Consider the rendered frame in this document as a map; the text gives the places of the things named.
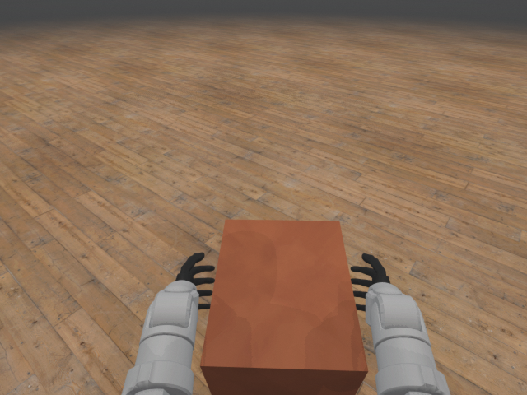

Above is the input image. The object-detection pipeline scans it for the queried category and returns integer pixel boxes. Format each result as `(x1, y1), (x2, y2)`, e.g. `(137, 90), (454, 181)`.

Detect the robot left forearm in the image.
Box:
(121, 280), (199, 395)

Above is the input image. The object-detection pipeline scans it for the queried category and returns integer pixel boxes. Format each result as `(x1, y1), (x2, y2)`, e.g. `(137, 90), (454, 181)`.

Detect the left robot hand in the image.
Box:
(176, 253), (215, 309)

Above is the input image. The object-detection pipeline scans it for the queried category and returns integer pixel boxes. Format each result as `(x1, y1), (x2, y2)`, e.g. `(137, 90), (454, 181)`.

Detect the right robot hand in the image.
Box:
(351, 253), (390, 312)

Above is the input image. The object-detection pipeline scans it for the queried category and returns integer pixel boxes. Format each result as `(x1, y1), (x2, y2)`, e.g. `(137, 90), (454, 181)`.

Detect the robot right forearm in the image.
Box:
(366, 282), (450, 395)

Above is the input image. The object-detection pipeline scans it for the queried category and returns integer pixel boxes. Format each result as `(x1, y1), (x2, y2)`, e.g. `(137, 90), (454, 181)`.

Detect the carton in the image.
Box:
(200, 220), (368, 395)

